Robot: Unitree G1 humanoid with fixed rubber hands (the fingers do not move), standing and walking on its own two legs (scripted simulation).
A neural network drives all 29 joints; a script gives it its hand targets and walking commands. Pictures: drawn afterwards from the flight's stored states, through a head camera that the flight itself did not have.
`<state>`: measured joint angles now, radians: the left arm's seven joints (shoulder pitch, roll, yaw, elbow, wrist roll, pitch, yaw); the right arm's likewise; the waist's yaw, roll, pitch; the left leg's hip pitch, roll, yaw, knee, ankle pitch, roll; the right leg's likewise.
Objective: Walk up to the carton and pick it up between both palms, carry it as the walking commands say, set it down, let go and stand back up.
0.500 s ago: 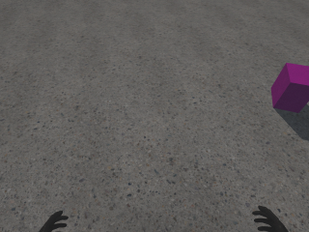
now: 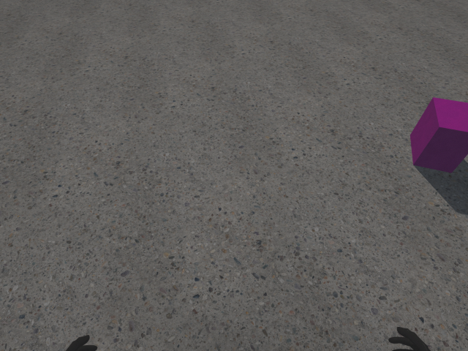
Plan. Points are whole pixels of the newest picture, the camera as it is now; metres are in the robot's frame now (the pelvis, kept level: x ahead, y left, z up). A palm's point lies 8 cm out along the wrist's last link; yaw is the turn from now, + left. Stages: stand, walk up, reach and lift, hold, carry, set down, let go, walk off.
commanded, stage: stand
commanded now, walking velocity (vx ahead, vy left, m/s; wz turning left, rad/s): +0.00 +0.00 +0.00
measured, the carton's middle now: (442, 135) +1.31 -1.23 -0.64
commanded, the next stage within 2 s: walk up in 0.78 s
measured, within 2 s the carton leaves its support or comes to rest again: neither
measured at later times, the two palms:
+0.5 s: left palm out of the picture +0.11 +0.31 -0.10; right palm out of the picture +0.11 -0.31 -0.10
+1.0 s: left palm out of the picture +0.12 +0.32 -0.10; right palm out of the picture +0.11 -0.32 -0.10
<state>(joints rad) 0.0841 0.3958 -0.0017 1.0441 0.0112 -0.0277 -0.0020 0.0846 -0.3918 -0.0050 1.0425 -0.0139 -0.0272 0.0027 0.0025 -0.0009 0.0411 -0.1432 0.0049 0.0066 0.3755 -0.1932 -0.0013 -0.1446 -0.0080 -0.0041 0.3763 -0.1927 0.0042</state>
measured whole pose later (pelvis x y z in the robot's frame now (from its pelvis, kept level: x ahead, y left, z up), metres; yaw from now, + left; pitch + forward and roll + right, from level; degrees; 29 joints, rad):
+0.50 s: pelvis +0.01 +0.00 +0.00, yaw +0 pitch -2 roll +0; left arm 0.08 0.40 0.00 1.06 0.01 -0.02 0.00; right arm 0.08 -0.39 -0.01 1.06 -0.01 -0.02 0.00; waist 0.00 0.00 0.04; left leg -0.13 0.00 0.01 0.35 -0.19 0.00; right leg -0.13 -0.01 0.00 0.35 -0.19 0.01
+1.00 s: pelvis +0.01 +0.00 +0.00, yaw -2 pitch -1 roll +0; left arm 0.10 0.41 0.03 1.01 0.04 0.01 -0.04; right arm 0.10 -0.40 -0.04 1.04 -0.02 -0.04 -0.01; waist 0.02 -0.01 0.03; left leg -0.13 0.01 0.03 0.35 -0.20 0.01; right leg -0.19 0.00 0.02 0.46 -0.29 -0.02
